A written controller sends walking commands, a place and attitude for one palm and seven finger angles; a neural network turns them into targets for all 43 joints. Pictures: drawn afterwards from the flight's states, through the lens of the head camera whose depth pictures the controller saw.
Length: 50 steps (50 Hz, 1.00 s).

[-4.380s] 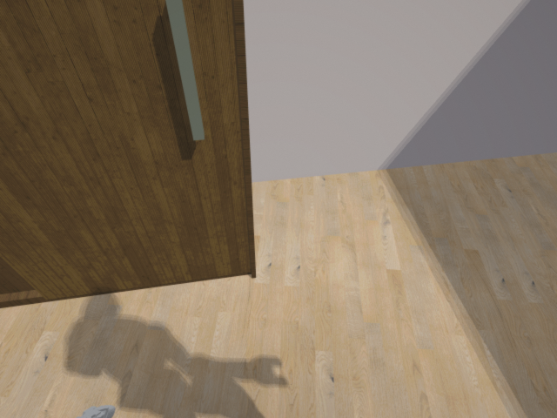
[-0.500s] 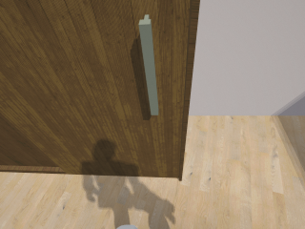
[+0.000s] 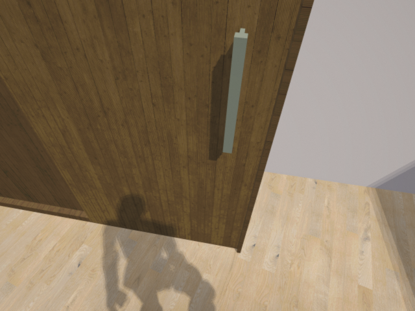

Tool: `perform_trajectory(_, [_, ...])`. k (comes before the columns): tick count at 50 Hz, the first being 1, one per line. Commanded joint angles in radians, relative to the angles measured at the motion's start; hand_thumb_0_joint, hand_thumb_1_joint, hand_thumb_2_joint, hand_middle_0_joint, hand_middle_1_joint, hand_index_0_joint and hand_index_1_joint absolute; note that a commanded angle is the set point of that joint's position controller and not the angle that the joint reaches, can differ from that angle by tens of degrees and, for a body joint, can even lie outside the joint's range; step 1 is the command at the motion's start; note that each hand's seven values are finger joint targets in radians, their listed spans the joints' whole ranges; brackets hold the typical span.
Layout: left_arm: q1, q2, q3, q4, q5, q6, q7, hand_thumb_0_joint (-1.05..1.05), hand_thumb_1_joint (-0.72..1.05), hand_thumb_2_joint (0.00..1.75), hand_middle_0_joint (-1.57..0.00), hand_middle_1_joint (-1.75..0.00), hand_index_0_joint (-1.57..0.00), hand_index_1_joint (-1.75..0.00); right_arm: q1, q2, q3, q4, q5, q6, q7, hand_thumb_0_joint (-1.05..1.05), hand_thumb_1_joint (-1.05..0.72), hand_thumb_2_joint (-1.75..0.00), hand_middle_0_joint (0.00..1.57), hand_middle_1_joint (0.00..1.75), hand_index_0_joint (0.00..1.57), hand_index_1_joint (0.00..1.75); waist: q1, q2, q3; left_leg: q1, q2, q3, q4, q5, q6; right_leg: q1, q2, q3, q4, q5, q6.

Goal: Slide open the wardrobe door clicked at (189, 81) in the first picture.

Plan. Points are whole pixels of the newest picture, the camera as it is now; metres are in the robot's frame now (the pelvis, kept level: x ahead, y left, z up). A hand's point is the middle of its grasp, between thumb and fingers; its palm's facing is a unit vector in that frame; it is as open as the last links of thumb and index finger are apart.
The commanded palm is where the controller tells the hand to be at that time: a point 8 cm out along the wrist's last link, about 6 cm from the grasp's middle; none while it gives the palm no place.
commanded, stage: come to a stop and stand still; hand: right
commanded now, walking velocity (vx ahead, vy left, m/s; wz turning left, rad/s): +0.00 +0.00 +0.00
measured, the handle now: (234, 98) +0.55 -0.01 +0.14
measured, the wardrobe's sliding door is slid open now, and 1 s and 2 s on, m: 0.00 0.00 0.00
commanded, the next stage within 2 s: look again from close up in 0.52 s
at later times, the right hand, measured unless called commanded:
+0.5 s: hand out of the picture -0.06 -0.11 -0.18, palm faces +0.06 +0.99 -0.13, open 7.4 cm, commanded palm none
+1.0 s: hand out of the picture +0.08 -0.20 -0.16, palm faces +0.05 +0.95 -0.31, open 7.4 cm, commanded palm none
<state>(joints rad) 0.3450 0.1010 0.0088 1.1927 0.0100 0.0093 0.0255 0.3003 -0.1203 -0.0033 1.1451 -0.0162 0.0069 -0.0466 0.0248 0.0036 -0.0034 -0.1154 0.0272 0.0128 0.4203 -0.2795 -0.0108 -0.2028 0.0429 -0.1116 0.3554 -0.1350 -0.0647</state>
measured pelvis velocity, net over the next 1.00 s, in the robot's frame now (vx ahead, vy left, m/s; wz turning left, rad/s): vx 0.01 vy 0.02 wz -0.02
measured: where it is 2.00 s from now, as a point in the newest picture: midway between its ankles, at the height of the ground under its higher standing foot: outside the picture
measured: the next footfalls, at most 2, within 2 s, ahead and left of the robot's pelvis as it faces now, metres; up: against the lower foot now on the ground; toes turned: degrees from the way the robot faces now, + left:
none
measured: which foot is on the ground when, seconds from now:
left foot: down 0.00-1.00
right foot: down 0.00-1.00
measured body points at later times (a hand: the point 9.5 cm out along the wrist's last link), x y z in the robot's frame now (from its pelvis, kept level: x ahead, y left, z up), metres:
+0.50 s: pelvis +0.00 +0.02 +0.00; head +0.00 +0.02 +0.45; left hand -0.02 +0.23 -0.16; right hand -0.06 -0.16 -0.17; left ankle -0.03 +0.12 -0.74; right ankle +0.04 -0.07 -0.74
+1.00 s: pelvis +0.01 +0.02 -0.01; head -0.01 +0.02 +0.44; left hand +0.09 +0.29 -0.14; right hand +0.08 -0.25 -0.14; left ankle -0.03 +0.12 -0.74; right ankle +0.04 -0.07 -0.74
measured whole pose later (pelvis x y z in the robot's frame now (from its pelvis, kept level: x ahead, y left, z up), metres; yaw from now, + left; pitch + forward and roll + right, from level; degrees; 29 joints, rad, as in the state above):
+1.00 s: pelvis +0.01 +0.02 -0.01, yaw -1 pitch -2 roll +0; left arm 0.20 0.26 0.02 0.99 0.02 -0.01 0.02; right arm 0.24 -0.27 -0.02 0.94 -0.02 -0.02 -0.04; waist 0.01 0.00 -0.01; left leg -0.13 -0.02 0.05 0.51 -0.35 0.03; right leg -0.27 0.00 -0.07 0.54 -0.23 -0.03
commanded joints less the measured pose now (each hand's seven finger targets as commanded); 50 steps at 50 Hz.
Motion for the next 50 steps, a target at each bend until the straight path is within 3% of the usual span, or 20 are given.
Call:
perform_trajectory(1, [0.043,0.105,0.023,-0.030,0.002,-0.012,0.007,0.00,0.90,0.90,-0.20,-0.30,-0.20,-0.30,0.112,-0.069,-0.008,-0.006,0.002,-0.006,-0.003,0.00,-0.90,-0.90,0.20,0.30,0.20,0.30,-0.027,0.005,0.136,-0.142,0.066,-0.066,-0.104,-0.070,0.032,-0.045,-0.153,0.199,-0.128,-0.251,0.029])
perform_trajectory(10, [0.062,0.085,0.018,-0.031,0.001,-0.013,0.010,0.00,0.90,0.90,-0.20,-0.30,-0.20,-0.30,0.141,-0.051,-0.004,0.000,0.004,-0.017,-0.002,0.00,-0.90,-0.90,0.20,0.30,0.20,0.30,-0.013,-0.003,0.122,-0.209,0.072,-0.098,-0.127,-0.109,0.041,-0.001,-0.143,0.178,-0.079,-0.187,0.034])
perform_trajectory(14, [0.060,0.081,0.015,-0.033,-0.002,-0.018,0.012,0.00,0.90,0.90,-0.20,-0.30,-0.20,-0.30,0.144,-0.047,-0.001,0.007,0.006,-0.025,-0.004,0.00,-0.90,-0.90,0.20,0.30,0.20,0.30,-0.010,0.009,0.105,-0.196,0.078,-0.105,-0.134,-0.056,0.043,0.023,-0.145,0.162,-0.053,-0.114,0.035])
perform_trajectory(20, [0.039,0.086,0.012,-0.038,-0.003,-0.018,0.013,0.00,0.90,0.90,-0.20,-0.30,-0.20,-0.30,0.153,-0.043,0.004,0.012,0.006,-0.028,-0.004,0.00,-0.90,-0.90,0.20,0.30,0.20,0.30,-0.010,-0.006,0.133,-0.214,0.077,-0.109,-0.146,-0.050,0.041,0.028,-0.147,0.156,-0.042,-0.093,0.037])
perform_trajectory(30, [0.010,0.101,0.008,-0.043,-0.003,-0.028,0.014,0.00,0.90,0.90,-0.20,-0.30,-0.20,-0.30,0.135,-0.054,0.002,0.001,0.007,-0.033,-0.006,0.00,-0.90,-0.90,0.20,0.30,0.20,0.30,-0.018,0.015,0.100,-0.149,0.076,-0.100,-0.132,0.063,0.038,0.047,-0.155,0.152,-0.029,0.014,0.036])
perform_trajectory(31, [-0.038,0.216,0.009,-0.182,0.007,-0.035,-0.007,0.00,0.90,0.90,-0.20,-0.30,-0.20,-0.30,0.106,-0.232,0.015,-0.098,-0.021,-0.056,-0.003,0.00,-0.90,-0.90,0.20,0.30,0.20,0.30,0.005,0.047,0.194,-0.178,0.064,-0.063,-0.130,0.080,0.046,-0.019,-0.113,0.175,0.039,0.018,0.057])
perform_trajectory(32, [-0.032,0.200,0.032,-0.196,0.014,-0.055,0.004,0.00,0.90,0.90,-0.20,-0.30,-0.20,-0.30,0.077,-0.164,-0.020,-0.099,-0.012,-0.057,-0.006,0.00,-0.90,-0.90,0.20,0.30,0.20,0.30,0.000,-0.035,0.022,-0.145,0.097,-0.089,-0.048,0.050,0.062,0.007,-0.131,0.173,0.091,0.011,0.047])
perform_trajectory(33, [-0.017,0.184,0.030,-0.197,0.014,-0.060,0.008,0.00,0.90,0.90,-0.20,-0.30,-0.20,-0.30,0.077,-0.159,-0.012,-0.113,-0.006,-0.062,-0.005,0.00,-0.90,-0.90,0.20,0.30,0.20,0.30,-0.001,-0.040,-0.073,-0.106,0.098,-0.091,-0.039,0.109,0.075,0.036,-0.133,0.186,0.125,0.056,0.035])
perform_trajectory(34, [-0.010,0.175,0.031,-0.205,0.012,-0.057,0.010,0.00,0.90,0.90,-0.20,-0.30,-0.20,-0.30,0.082,-0.151,-0.016,-0.123,-0.004,-0.060,-0.003,0.00,-0.90,-0.90,0.20,0.30,0.20,0.30,-0.003,-0.025,-0.077,-0.107,0.102,-0.100,-0.043,0.118,0.082,0.021,-0.131,0.176,0.139,0.047,0.030])
perform_trajectory(37, [-0.024,0.193,0.037,-0.235,0.010,-0.047,0.006,0.00,0.90,0.90,-0.20,-0.30,-0.20,-0.30,0.060,-0.188,-0.027,-0.163,-0.004,-0.056,-0.005,0.00,-0.90,-0.90,0.20,0.30,0.20,0.30,-0.008,0.062,0.013,-0.106,0.113,-0.111,-0.041,0.204,0.091,-0.058,-0.117,0.150,0.154,0.035,0.017])
perform_trajectory(39, [-0.040,0.216,0.041,-0.245,0.008,-0.045,0.006,0.00,0.90,0.90,-0.20,-0.30,-0.20,-0.30,0.050,-0.211,-0.033,-0.186,-0.003,-0.053,-0.006,0.00,-0.90,-0.90,0.20,0.30,0.20,0.30,-0.013,0.026,0.038,-0.102,0.105,-0.103,-0.014,0.280,0.093,-0.056,-0.123,0.146,0.143,0.080,0.012])
perform_trajectory(42, [-0.065,0.248,0.044,-0.256,0.006,-0.045,0.006,0.00,0.90,0.90,-0.20,-0.30,-0.20,-0.30,0.043,-0.247,-0.040,-0.217,-0.002,-0.048,-0.007,0.00,-0.90,-0.90,0.20,0.30,0.20,0.30,-0.024,0.015,0.002,-0.058,0.093,-0.079,0.023,0.381,0.081,-0.038,-0.135,0.146,0.155,0.197,0.004])
perform_trajectory(46, [-0.117,0.283,0.044,-0.268,0.008,-0.040,0.001,0.00,0.90,0.90,-0.20,-0.30,-0.20,-0.30,0.001,-0.282,-0.039,-0.249,-0.002,-0.043,-0.002,0.00,-0.90,-0.90,0.20,0.30,0.20,0.30,-0.026,0.013,0.007,-0.070,0.089,-0.084,0.007,0.333,0.071,-0.019,-0.142,0.152,0.138,0.188,0.005])
perform_trajectory(50, [-0.172,0.329,0.044,-0.278,0.008,-0.039,-0.006,0.00,0.90,0.90,-0.20,-0.30,-0.20,-0.30,-0.053,-0.325,-0.039,-0.266,-0.002,-0.039,0.006,0.00,-0.90,-0.90,0.20,0.30,0.20,0.30,-0.024,-0.011,0.016,-0.087,0.086,-0.088,-0.026,0.207,0.065,-0.010,-0.152,0.168,0.090,0.125,0.006])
